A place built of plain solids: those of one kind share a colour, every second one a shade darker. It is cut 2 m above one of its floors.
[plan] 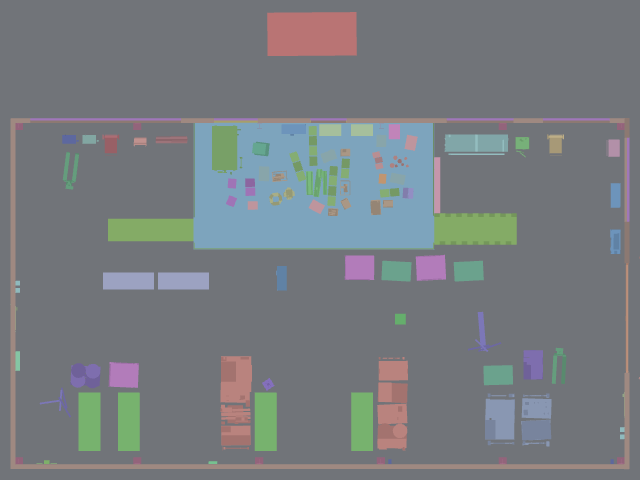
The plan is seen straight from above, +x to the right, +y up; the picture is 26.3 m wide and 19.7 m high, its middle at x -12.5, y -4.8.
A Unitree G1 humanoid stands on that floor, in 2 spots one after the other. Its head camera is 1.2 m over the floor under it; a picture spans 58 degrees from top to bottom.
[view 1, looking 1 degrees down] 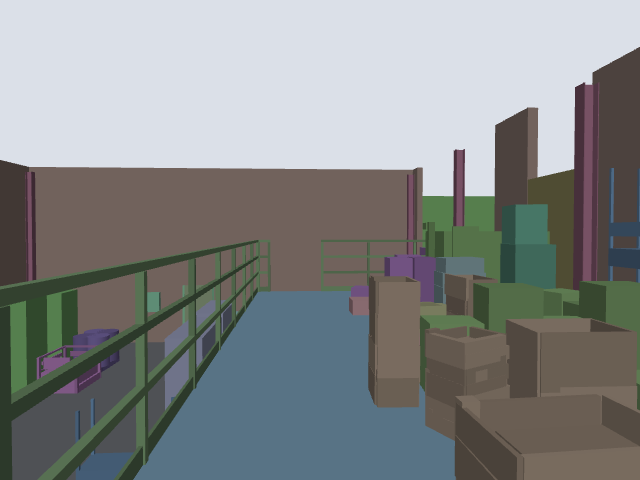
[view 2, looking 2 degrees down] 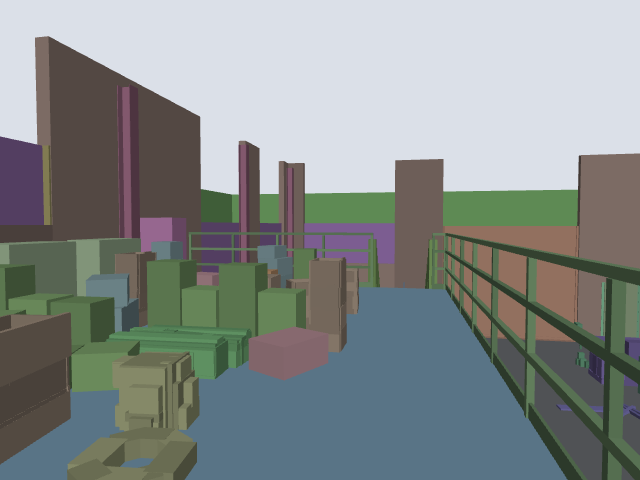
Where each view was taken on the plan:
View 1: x -8.84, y -4.35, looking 177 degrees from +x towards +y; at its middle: wall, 16.19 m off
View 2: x -16.16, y -4.39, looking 11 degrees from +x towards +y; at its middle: window_pane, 16.58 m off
